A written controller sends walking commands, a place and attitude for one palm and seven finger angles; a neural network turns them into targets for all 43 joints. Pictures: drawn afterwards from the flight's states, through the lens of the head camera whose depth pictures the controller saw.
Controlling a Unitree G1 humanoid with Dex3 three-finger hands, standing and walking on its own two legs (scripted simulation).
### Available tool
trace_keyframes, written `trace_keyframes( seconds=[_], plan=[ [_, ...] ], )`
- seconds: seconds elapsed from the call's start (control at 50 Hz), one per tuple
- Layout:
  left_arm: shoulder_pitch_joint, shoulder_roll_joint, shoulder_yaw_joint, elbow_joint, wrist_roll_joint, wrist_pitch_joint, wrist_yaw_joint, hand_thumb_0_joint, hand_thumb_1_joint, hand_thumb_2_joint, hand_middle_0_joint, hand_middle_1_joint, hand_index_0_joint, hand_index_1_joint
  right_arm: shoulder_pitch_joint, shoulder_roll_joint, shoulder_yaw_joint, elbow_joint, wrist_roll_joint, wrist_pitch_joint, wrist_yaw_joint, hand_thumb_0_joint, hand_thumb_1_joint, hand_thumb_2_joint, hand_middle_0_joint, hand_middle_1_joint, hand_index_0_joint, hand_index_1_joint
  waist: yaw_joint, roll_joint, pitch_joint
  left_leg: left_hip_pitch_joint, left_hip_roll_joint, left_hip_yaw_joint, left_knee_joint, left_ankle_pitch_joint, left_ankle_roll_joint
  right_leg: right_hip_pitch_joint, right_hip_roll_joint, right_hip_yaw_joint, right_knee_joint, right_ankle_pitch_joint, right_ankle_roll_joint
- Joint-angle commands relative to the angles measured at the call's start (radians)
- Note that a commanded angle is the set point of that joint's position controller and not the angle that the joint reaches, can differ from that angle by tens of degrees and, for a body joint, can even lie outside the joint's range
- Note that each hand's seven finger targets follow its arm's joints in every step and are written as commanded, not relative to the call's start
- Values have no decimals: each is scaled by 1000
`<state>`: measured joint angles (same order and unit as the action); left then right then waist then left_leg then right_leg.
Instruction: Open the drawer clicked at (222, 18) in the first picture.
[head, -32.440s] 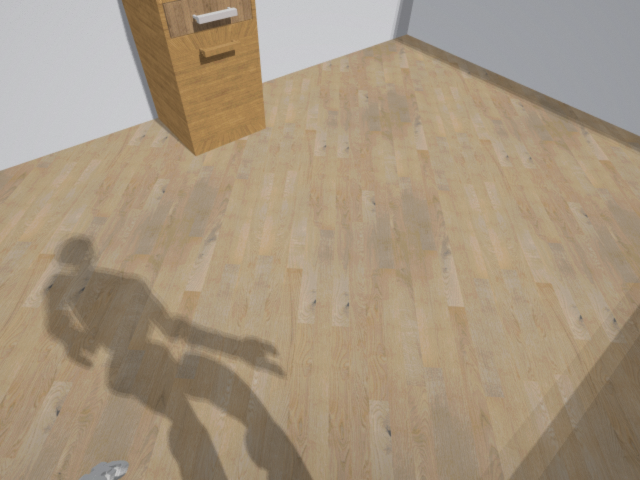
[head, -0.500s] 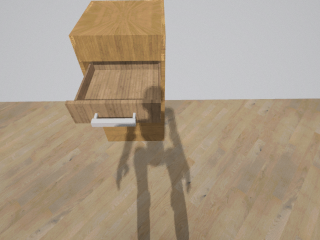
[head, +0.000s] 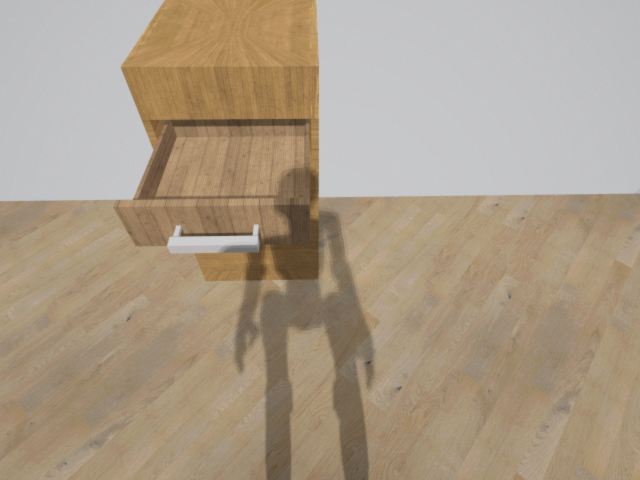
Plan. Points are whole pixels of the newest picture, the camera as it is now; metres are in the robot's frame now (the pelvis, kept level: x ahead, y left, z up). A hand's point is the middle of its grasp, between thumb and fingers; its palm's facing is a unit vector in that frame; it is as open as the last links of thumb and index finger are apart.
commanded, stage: look to check the result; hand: left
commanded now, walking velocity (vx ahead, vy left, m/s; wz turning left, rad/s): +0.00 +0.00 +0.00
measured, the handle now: (215, 236) +0.58 +0.25 -0.13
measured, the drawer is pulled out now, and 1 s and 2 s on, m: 0.30 0.30 0.30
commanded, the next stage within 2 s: stand and wait in 0.48 s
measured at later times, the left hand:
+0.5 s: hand out of the picture +0.01 +0.15 -0.18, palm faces +0.02 -0.98 -0.20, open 7.3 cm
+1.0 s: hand out of the picture +0.03 +0.15 -0.17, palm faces +0.01 -0.97 -0.22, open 7.3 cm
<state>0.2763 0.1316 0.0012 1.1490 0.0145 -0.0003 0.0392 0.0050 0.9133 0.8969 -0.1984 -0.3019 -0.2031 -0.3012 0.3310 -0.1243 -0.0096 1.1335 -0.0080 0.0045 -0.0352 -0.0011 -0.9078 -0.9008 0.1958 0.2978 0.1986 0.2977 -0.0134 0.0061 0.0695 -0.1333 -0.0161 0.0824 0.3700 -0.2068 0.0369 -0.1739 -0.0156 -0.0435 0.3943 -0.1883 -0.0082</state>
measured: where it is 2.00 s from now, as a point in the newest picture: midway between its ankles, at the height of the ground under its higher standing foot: outside the picture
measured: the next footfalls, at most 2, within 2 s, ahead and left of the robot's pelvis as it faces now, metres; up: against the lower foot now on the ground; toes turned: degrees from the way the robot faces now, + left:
none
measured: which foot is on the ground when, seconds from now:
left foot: down 0.00-1.00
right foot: down 0.00-1.00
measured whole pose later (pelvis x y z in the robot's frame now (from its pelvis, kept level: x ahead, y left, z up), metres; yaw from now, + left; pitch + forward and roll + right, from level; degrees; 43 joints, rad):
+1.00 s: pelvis +0.02 -0.03 +0.00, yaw +0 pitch -2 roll +0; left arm 0.22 0.16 0.01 1.14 0.01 -0.01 0.04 0.00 0.91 0.90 -0.20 -0.30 -0.20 -0.30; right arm 0.26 -0.15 -0.02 1.14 -0.01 0.01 -0.04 0.00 -0.91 -0.90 0.20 0.30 0.20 0.30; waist -0.01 0.01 0.08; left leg -0.10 0.02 0.07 0.34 -0.21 0.00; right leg -0.13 0.03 -0.06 0.35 -0.19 -0.05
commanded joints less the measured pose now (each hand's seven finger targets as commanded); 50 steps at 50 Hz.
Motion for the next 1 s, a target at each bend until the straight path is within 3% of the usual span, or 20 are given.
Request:
trace_keyframes(
  seconds=[0.0,0.86,0.98],
  plan=[
    [64,102,17,-19,-2,-11,2,0,900,900,-200,-300,-200,-300,82,-78,-8,-21,-2,-13,-8,0,-900,-900,200,300,200,300,0,7,28,-34,119,-111,-85,41,1,-20,-78,84,-79,42,-31],
    [6,150,30,-31,-4,-24,3,0,900,900,-200,-300,-200,-300,8,-121,-17,-19,-4,-9,-9,0,-900,-900,200,300,200,300,-2,-15,4,18,129,-92,-75,88,-16,18,-84,102,-119,124,-36],
    [-6,163,33,-35,-5,-25,3,0,900,900,-200,-300,-200,-300,0,-131,-20,-20,-5,-10,-9,0,-900,-900,200,300,200,300,-2,5,-4,20,128,-94,-74,105,-18,34,-86,105,-120,154,-37]
  ],
)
